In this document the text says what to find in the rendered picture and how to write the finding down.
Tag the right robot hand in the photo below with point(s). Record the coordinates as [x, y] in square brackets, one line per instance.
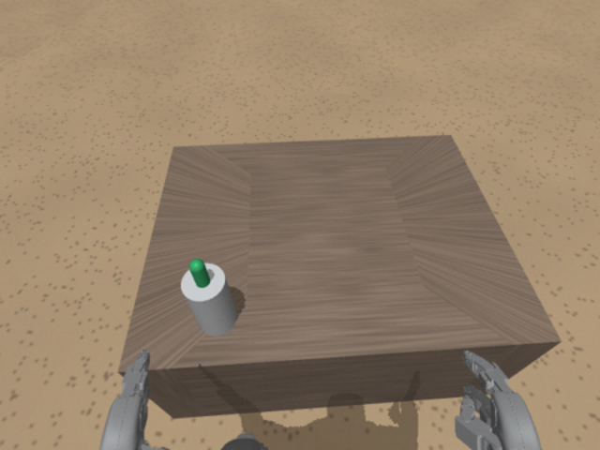
[505, 422]

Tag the bottle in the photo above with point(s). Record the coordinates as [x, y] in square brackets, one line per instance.
[207, 293]

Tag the left robot hand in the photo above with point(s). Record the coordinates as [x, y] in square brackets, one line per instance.
[124, 428]

